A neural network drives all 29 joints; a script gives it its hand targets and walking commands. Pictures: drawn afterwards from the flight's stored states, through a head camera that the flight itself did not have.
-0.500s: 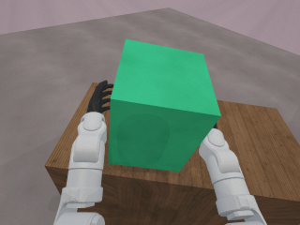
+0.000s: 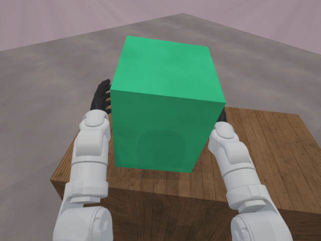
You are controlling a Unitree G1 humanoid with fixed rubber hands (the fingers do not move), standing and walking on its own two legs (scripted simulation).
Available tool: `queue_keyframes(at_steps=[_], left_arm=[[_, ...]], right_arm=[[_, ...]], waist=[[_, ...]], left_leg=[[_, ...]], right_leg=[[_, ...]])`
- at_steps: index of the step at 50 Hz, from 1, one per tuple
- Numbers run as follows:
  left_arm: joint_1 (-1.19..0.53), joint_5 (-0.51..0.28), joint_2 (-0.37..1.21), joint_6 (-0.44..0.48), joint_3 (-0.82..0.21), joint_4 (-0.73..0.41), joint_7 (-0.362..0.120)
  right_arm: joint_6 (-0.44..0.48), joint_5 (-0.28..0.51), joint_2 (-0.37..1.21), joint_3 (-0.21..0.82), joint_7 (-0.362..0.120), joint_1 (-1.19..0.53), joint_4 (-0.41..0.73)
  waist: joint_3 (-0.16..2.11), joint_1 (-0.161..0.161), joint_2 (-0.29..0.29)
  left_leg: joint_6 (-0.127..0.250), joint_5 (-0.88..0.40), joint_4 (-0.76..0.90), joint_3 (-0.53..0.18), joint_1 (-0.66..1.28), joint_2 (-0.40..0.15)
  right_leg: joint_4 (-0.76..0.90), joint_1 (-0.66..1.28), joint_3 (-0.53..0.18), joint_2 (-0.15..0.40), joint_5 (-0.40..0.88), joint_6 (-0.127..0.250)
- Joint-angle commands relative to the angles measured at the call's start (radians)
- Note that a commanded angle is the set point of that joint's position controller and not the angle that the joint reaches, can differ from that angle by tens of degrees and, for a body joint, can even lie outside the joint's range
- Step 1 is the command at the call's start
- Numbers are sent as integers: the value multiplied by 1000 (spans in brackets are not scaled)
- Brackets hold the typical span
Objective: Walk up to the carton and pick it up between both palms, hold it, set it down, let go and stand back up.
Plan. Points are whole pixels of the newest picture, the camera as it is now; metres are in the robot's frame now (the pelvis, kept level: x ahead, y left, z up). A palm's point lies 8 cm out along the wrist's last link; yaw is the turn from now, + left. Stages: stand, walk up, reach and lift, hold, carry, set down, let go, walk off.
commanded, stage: reach and lift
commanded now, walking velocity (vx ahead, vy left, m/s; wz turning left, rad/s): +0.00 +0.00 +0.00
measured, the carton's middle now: (160, 107) +0.40 -0.01 +0.17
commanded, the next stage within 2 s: hold in 0.52 s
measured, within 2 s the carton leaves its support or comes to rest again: neither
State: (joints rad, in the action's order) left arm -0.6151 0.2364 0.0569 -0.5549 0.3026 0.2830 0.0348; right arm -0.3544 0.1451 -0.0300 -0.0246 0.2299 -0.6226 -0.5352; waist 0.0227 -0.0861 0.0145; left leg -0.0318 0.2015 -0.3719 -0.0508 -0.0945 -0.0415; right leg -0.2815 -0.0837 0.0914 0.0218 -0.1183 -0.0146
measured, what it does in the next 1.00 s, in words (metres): stands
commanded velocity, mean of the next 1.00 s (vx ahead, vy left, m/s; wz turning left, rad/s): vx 0.00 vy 0.00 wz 0.00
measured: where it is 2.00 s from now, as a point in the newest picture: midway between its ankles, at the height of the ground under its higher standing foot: outside the picture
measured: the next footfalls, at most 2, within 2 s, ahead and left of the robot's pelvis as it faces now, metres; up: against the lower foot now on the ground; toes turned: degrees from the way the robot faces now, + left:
none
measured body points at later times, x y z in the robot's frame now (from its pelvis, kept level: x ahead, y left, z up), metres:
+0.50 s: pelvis +0.01 +0.01 +0.00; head -0.03 +0.04 +0.45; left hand +0.39 +0.13 +0.18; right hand +0.37 -0.16 +0.16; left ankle +0.01 +0.14 -0.75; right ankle +0.03 -0.13 -0.75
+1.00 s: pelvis +0.00 +0.01 +0.00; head -0.06 +0.03 +0.44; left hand +0.37 +0.17 +0.21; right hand +0.37 -0.13 +0.19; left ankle +0.01 +0.14 -0.75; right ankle +0.03 -0.13 -0.75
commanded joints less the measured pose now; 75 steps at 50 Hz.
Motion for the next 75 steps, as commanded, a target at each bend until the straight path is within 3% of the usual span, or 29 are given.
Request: queue_keyframes(at_steps=[1, 7, 15, 26, 33, 36, 40, 47, 56, 64, 75], left_arm=[[-689, -159, 625, 23, -598, -123, -161], [-684, -169, 649, 3, -664, -193, -144], [-652, -158, 659, -36, -695, -242, -122], [-648, -139, 641, -65, -654, -228, -128], [-671, -150, 588, -93, -627, -285, -132], [-687, -139, 577, -113, -597, -254, -147], [-727, -129, 581, -126, -566, -197, -179], [-792, -146, 600, -111, -569, -172, -197], [-788, -134, 618, -102, -571, -174, -173], [-766, -125, 618, -106, -568, -183, -156], [-753, -132, 604, -109, -571, -196, -172]], right_arm=[[114, 119, 676, 408, -97, -953, 449], [94, 152, 635, 412, -100, -922, 491], [81, 174, 578, 407, -116, -920, 524], [78, 176, 584, 414, -118, -976, 531], [55, 221, 649, 501, -85, -1039, 591], [35, 205, 646, 464, -78, -1032, 549], [17, 158, 639, 377, -82, -1014, 459], [19, 138, 632, 328, -87, -1036, 412], [42, 169, 622, 363, -102, -1081, 431], [51, 192, 632, 397, -105, -1099, 462], [38, 186, 645, 398, -88, -1060, 468]], waist=[[461, -37, -15], [451, -56, -76], [441, -43, -102], [437, -12, -55], [485, 59, -24], [423, 45, -12], [343, -6, -15], [390, -52, -67], [428, -13, -93], [437, 23, -69], [417, -2, -43]], left_leg=[[-7, -233, 19, 34, 18, 118], [-51, -335, -12, 13, 94, 102], [-73, -409, -27, 6, 157, 80], [-43, -366, -11, 29, 131, 86], [-7, -398, -27, 42, 98, 103], [4, -308, 1, 55, 78, 105], [6, -169, 45, 70, 34, 102], [-28, -204, 31, 56, 48, 101], [-36, -305, 5, 41, 87, 91], [-18, -331, -2, 49, 95, 91], [-14, -302, 3, 57, 83, 102]], right_leg=[[-25, 272, -33, -80, 327, -39], [-19, 201, -10, -98, 290, -23], [-7, 151, 3, -113, 235, -9], [-2, 196, -14, -110, 245, -11], [-20, 286, -39, -105, 315, -21], [-3, 259, -41, -97, 231, -24], [21, 222, -36, -82, 103, -22], [9, 230, -14, -85, 115, -17], [3, 215, -3, -102, 107, -6], [4, 217, -14, -108, 119, -5], [4, 240, -23, -99, 173, -17]])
